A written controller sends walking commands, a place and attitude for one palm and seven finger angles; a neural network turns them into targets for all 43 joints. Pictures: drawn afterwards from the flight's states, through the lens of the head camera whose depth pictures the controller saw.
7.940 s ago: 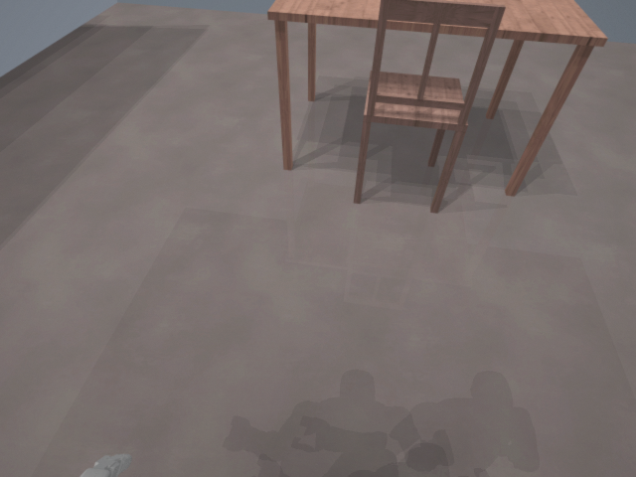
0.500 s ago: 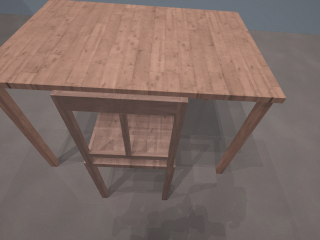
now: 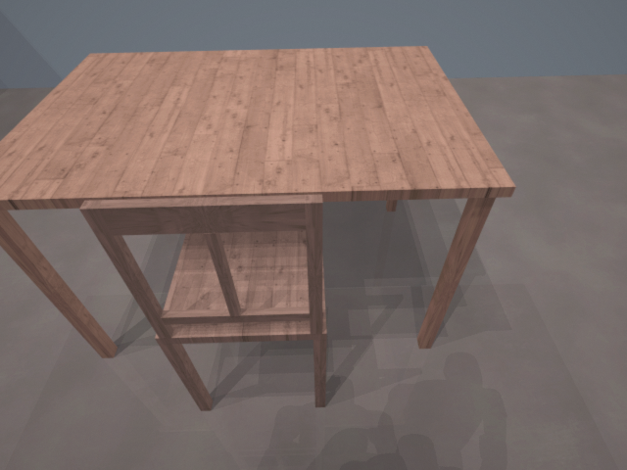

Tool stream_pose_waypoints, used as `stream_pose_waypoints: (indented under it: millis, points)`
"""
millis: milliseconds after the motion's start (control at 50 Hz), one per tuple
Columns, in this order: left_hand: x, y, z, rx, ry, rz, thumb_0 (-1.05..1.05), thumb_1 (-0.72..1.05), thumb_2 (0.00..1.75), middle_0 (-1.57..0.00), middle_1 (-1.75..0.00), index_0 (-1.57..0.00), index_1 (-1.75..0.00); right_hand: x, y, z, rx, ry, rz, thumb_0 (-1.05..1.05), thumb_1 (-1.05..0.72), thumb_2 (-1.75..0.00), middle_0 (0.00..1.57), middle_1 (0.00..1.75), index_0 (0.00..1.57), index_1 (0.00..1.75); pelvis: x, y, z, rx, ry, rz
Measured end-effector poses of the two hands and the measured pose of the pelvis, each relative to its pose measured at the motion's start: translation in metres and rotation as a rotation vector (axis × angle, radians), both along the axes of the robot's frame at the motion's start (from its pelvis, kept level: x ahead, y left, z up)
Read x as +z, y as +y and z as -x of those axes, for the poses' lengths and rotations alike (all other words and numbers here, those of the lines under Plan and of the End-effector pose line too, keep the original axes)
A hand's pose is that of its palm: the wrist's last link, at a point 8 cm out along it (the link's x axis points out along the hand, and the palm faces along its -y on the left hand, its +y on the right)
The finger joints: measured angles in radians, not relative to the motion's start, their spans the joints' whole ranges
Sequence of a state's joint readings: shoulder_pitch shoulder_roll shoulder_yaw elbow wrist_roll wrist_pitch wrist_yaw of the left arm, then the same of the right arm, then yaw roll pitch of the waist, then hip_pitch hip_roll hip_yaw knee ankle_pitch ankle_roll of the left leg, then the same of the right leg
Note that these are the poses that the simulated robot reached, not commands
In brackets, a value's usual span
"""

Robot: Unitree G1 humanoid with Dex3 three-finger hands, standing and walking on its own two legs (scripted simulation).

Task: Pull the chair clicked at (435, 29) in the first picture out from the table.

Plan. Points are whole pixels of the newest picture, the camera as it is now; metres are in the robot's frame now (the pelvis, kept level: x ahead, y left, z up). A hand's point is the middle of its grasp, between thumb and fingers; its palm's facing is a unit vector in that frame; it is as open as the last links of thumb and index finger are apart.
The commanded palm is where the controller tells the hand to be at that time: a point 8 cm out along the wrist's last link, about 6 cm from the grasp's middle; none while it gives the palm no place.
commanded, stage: come to a stop and stand still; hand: left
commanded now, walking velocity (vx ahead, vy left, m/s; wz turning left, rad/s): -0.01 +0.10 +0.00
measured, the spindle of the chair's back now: (224, 275) +0.47 +0.20 -0.10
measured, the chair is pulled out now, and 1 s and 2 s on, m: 0.00 0.00 0.00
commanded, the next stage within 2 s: look again from close up in 0.60 s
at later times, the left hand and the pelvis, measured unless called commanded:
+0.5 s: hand out of the picture +0.03 +0.19 -0.18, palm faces +0.05 -0.98 -0.20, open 7.4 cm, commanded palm none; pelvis +0.04 +0.02 +0.00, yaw +0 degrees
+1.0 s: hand out of the picture +0.03 +0.21 -0.18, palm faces +0.02 -0.97 -0.23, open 7.4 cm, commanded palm none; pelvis +0.02 +0.03 -0.01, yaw +0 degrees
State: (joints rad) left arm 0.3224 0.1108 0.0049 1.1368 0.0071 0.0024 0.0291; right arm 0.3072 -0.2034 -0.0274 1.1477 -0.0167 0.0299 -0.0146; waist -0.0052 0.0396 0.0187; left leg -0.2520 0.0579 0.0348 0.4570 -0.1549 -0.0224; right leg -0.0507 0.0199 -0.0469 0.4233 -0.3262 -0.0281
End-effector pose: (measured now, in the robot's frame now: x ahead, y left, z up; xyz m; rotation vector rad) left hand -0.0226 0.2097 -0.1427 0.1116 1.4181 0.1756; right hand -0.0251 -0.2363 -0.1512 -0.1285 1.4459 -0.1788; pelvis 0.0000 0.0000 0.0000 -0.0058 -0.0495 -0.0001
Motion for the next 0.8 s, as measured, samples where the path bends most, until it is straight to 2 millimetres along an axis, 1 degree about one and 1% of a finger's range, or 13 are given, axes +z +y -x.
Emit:
stream_pose_waypoints:
  millis: [60,100,160,200,280,380,460,540,700,800]
  points:
    - [-0.004,-0.003,-0.002,0.007,0.016,0.017,0.01,0.91,0.90,-0.20,-0.30,-0.20,-0.30,0.003,0.003,0.016,-0.010,0.062,0.007,0.00,-0.92,-0.90,0.19,0.30,0.20,0.30,-0.001,0.001,-0.005,0.002,0.002,-0.001]
    - [-0.006,-0.003,-0.006,0.008,0.028,0.023,0.01,0.91,0.90,-0.20,-0.30,-0.20,-0.30,0.005,0.008,0.023,-0.017,0.093,0.007,0.00,-0.92,-0.90,0.19,0.30,0.20,0.30,-0.001,0.002,-0.009,0.004,0.007,-0.005]
    - [-0.007,0.001,-0.014,0.006,0.038,0.023,0.01,0.91,0.90,-0.20,-0.30,-0.20,-0.30,0.007,0.018,0.025,-0.020,0.121,0.000,0.00,-0.91,-0.90,0.19,0.30,0.20,0.30,-0.001,0.005,-0.013,0.004,0.015,-0.012]
    - [-0.007,0.005,-0.020,0.005,0.038,0.017,0.01,0.91,0.90,-0.20,-0.30,-0.20,-0.30,0.007,0.026,0.022,-0.020,0.126,-0.010,0.00,-0.91,-0.90,0.19,0.30,0.20,0.30,-0.001,0.007,-0.016,0.004,0.019,-0.014]
    - [-0.007,0.013,-0.031,0.001,0.031,0.001,0.00,0.91,0.90,-0.20,-0.30,-0.20,-0.30,0.004,0.040,0.006,-0.018,0.102,-0.032,0.00,-0.91,-0.90,0.19,0.30,0.20,0.30,-0.001,0.011,-0.023,0.003,0.026,-0.018]
    - [-0.005,0.021,-0.043,-0.005,0.013,-0.016,0.00,0.91,0.90,-0.20,-0.30,-0.20,-0.30,0.000,0.052,-0.027,-0.007,0.029,-0.052,0.00,-0.91,-0.90,0.19,0.30,0.20,0.30,-0.001,0.015,-0.029,0.000,0.026,-0.020]
    - [-0.004,0.025,-0.048,-0.003,-0.002,-0.022,0.00,0.91,0.90,-0.20,-0.30,-0.20,-0.30,0.000,0.045,-0.040,0.006,0.013,-0.028,0.03,-0.94,-0.90,0.20,0.30,0.20,0.30,-0.001,0.018,-0.034,-0.001,0.024,-0.022]
    - [-0.004,0.025,-0.048,-0.011,0.002,-0.021,0.00,0.91,0.90,-0.20,-0.30,-0.20,-0.30,0.002,0.038,-0.053,0.006,-0.022,-0.009,0.02,-0.93,-0.90,0.20,0.30,0.20,0.30,0.000,0.018,-0.036,-0.005,0.023,-0.025]
    - [-0.004,0.021,-0.039,-0.008,0.025,-0.010,0.00,0.91,0.90,-0.20,-0.30,-0.20,-0.30,0.007,0.028,-0.068,0.024,-0.057,0.009,0.01,-0.92,-0.90,0.19,0.30,0.20,0.30,0.001,0.015,-0.036,-0.004,0.023,-0.026]
    - [-0.006,0.023,-0.035,-0.041,0.003,-0.021,0.00,0.91,0.90,-0.20,-0.30,-0.20,-0.30,0.003,0.023,-0.076,0.045,-0.110,0.013,0.01,-0.92,-0.90,0.19,0.30,0.20,0.30,-0.005,0.019,-0.029,-0.005,0.040,0.007]
